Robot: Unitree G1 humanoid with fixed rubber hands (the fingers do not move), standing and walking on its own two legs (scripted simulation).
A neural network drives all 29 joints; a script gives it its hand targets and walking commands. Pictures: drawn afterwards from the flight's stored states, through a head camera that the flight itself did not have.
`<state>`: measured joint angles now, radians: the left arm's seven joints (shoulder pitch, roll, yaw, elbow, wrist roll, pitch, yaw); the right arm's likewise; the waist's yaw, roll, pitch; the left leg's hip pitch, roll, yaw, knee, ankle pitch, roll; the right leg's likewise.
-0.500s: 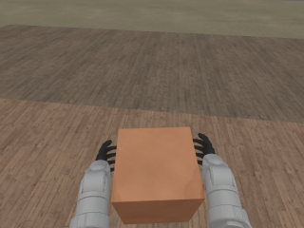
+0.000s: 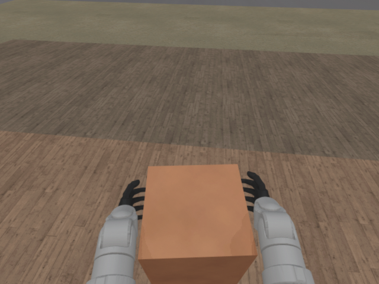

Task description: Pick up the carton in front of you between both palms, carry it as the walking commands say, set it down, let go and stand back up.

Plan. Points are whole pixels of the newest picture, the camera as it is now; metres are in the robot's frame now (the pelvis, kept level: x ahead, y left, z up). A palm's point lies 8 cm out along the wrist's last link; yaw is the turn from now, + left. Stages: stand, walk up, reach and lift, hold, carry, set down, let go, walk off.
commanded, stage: reach and lift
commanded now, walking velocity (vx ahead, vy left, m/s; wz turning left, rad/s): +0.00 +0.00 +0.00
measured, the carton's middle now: (194, 228) +0.28 +0.00 -0.05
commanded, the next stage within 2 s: hold in 0.12 s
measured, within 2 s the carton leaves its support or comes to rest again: neither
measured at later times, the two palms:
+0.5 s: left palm (125, 211) +0.27 +0.15 +0.05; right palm (265, 203) +0.28 -0.15 +0.06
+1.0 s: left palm (125, 209) +0.28 +0.15 +0.05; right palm (264, 201) +0.29 -0.15 +0.06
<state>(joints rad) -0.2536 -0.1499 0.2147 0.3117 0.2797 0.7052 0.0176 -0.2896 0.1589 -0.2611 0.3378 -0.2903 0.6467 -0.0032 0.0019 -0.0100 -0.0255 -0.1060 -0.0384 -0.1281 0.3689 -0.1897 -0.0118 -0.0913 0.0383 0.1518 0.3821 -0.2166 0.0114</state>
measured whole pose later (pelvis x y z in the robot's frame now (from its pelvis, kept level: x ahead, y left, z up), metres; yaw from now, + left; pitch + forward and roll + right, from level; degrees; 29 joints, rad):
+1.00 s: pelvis -0.01 +0.00 +0.00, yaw +0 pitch -7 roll +0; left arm -0.28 -0.16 0.22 0.27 0.30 0.78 0.01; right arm -0.31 0.16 -0.26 0.29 -0.31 0.74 0.00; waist 0.00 -0.01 -0.02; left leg -0.05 -0.04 -0.12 0.35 -0.18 -0.01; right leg -0.04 0.03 0.14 0.36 -0.20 0.01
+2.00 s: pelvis +0.17 -0.01 +0.00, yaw -3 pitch +6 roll +0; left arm -0.12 -0.13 0.11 -0.33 0.10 1.23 0.10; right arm -0.15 0.13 -0.08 -0.30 -0.11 1.19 -0.10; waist -0.01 0.02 -0.14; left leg -0.19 0.04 0.18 0.35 -0.26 0.02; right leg -0.48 -0.06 -0.11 0.88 -0.42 -0.01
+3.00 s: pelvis +0.82 -0.04 +0.00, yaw -4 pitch +5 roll -1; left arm -0.09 -0.13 0.07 -0.39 0.13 1.18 0.09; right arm -0.12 0.13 -0.09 -0.36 -0.10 1.15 -0.09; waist -0.02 0.01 -0.07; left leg -0.05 0.02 0.22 0.25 -0.29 0.04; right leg -0.60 -0.10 -0.14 0.67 -0.13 0.00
